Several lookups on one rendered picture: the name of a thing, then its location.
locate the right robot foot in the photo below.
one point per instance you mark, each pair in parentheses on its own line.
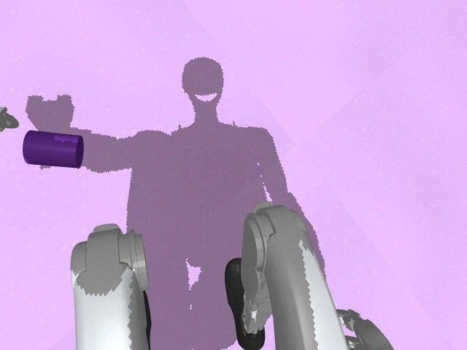
(235,295)

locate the right robot hand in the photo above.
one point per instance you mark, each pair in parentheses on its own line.
(368,336)

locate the left robot hand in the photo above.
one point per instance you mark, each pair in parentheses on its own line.
(7,120)

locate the can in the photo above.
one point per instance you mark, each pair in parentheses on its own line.
(53,149)

